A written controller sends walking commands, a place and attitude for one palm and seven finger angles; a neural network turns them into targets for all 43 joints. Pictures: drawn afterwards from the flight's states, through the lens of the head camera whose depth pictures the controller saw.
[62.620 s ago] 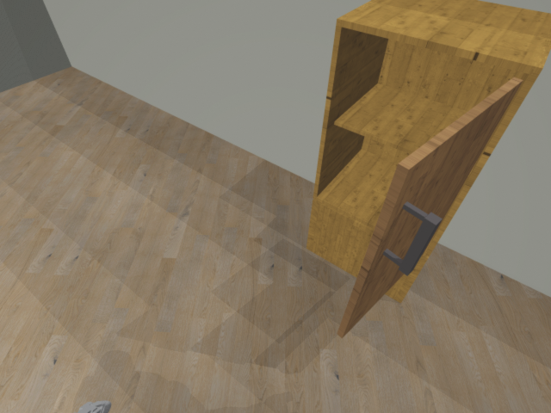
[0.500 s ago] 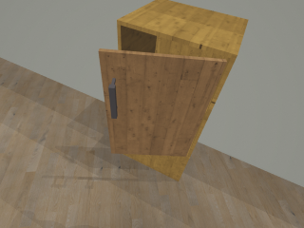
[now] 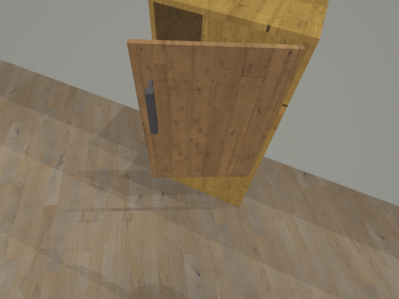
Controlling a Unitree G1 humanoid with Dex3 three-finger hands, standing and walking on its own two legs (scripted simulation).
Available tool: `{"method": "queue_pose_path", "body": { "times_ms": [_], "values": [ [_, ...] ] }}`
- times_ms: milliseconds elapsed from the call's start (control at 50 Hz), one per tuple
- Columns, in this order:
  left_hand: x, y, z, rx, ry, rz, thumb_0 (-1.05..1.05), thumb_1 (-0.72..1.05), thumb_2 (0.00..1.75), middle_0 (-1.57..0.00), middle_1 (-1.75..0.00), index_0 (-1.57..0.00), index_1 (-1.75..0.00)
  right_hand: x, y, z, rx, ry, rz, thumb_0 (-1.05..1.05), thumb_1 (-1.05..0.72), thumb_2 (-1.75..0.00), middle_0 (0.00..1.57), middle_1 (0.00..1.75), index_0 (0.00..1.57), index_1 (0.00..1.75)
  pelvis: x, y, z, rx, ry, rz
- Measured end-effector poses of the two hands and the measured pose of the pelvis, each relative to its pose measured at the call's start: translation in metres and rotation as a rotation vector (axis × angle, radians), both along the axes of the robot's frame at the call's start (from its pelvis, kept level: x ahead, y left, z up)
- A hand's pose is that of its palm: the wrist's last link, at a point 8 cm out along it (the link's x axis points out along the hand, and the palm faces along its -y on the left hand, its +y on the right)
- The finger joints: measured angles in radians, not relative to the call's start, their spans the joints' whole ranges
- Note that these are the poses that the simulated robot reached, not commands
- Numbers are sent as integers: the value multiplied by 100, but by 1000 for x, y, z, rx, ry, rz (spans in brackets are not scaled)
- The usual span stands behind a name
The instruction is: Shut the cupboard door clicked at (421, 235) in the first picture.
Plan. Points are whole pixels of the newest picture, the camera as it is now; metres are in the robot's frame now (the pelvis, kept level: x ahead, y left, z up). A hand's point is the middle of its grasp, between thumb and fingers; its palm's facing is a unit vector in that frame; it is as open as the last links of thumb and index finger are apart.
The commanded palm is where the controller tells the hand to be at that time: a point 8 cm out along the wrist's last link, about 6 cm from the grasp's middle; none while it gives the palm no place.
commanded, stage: come to a stop and stand still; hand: left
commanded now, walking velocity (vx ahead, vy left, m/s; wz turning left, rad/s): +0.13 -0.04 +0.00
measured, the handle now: (152, 108) +0.57 +0.15 +0.00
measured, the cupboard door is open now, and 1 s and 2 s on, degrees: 26 26 26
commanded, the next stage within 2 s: look again from close up in 0.60 s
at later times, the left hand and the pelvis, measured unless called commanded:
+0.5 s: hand out of the picture +0.01 +0.15 -0.19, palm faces +0.07 -0.99 -0.14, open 7.4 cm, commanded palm none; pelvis +0.03 -0.01 -0.01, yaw +1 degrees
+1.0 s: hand out of the picture +0.03 +0.18 -0.17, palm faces +0.02 -0.96 -0.28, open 7.4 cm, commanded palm none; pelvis -0.01 -0.01 -0.01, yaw +1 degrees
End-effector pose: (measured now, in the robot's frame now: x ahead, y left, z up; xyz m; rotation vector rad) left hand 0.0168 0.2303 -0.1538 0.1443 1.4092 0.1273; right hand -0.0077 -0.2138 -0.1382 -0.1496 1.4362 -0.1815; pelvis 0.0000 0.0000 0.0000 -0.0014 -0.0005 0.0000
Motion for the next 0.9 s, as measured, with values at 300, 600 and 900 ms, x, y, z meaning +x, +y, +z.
{"method": "queue_pose_path", "body": {
  "times_ms": [300,600,900],
  "values": [
    [-3,-36,6,-1,-28,45,0,92,90,-20,-30,-20,-29,30,-35,-9,17,-14,16,1,-91,-90,20,30,20,30,19,-21,-2,-2,-10,23],
    [-4,-21,-4,-6,39,58,0,91,90,-20,-30,-20,-29,102,-12,-4,-6,-141,66,0,-91,-90,20,30,20,30,25,-5,-5,9,-6,14],
    [11,1,18,105,-173,-3,0,91,90,-20,-30,-20,-29,70,-23,-16,41,-262,55,0,-91,-90,20,30,20,30,-2,-9,-11,-6,-36,20]
  ]
}}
